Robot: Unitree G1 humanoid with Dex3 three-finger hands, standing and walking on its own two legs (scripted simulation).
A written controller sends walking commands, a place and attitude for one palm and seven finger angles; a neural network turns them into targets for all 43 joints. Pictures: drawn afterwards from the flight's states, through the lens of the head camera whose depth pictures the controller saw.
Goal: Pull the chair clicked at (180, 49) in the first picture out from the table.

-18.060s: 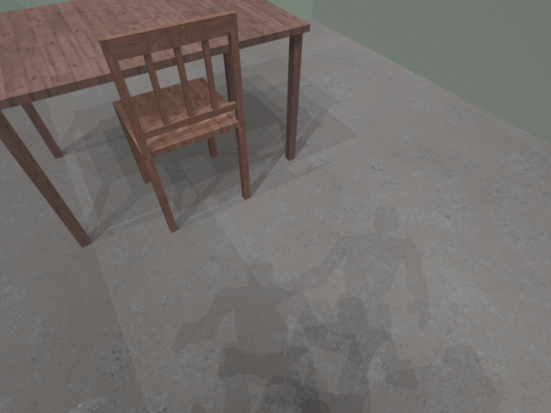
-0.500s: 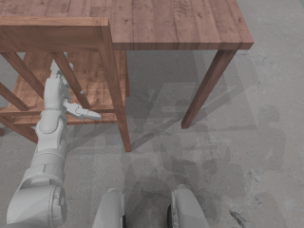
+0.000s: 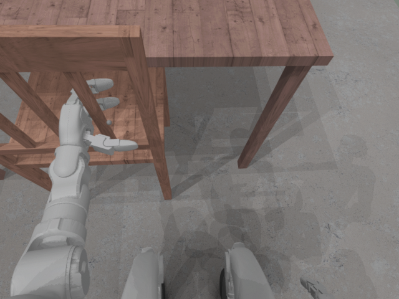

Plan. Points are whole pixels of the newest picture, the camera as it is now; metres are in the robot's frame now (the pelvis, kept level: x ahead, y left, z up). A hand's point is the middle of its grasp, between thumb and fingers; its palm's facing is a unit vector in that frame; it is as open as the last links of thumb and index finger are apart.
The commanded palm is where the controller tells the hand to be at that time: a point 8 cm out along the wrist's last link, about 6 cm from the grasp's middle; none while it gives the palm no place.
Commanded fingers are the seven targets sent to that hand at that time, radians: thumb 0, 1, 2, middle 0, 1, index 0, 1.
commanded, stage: hook a spindle and tug to test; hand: left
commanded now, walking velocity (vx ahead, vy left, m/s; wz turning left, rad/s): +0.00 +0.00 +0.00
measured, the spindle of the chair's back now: (46, 114) +0.47 +0.29 +0.03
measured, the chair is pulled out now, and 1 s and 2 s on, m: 0.00 0.02 0.15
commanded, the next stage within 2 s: step backward, pulling the chair out in 1.00 s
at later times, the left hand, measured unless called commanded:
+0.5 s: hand (109, 122) +0.45 +0.17 +0.03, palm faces +0.03 -1.00 -0.03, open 4.9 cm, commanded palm +0.41 +0.21 +0.03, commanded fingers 0.00 0.90 0.90 -0.50 -1.45 -0.50 -1.45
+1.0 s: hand (107, 136) +0.42 +0.17 +0.03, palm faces +0.02 -1.00 -0.03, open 5.0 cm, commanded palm +0.39 +0.22 +0.03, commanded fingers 0.00 0.90 0.90 -0.50 -1.45 -0.50 -1.45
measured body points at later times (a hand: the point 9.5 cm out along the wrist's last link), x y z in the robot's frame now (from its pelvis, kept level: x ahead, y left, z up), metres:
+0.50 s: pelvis +0.00 +0.00 +0.00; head +0.14 +0.01 +0.43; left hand +0.44 +0.22 +0.03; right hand +0.09 -0.26 -0.12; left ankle +0.02 +0.13 -0.61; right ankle +0.04 -0.15 -0.61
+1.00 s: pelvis +0.02 +0.00 +0.01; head +0.15 +0.01 +0.44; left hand +0.41 +0.22 +0.04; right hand +0.13 -0.25 -0.11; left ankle +0.02 +0.13 -0.61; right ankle +0.04 -0.15 -0.61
